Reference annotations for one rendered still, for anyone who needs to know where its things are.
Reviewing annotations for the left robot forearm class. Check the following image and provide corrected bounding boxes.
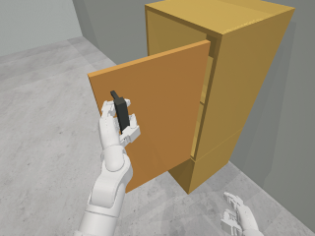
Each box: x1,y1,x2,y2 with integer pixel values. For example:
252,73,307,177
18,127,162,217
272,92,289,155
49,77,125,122
72,145,133,236

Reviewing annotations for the cupboard door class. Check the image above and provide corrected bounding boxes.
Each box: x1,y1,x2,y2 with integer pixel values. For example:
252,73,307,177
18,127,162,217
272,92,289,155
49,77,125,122
87,40,211,194

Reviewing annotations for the right robot hand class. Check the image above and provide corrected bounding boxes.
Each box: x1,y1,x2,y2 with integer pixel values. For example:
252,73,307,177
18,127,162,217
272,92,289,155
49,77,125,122
220,192,259,236

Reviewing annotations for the handle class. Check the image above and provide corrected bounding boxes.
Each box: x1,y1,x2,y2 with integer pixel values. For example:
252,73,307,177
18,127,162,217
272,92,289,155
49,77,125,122
110,90,130,140

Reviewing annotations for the left robot hand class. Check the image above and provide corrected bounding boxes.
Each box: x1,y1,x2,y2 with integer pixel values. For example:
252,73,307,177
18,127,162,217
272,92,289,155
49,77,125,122
97,98,141,150

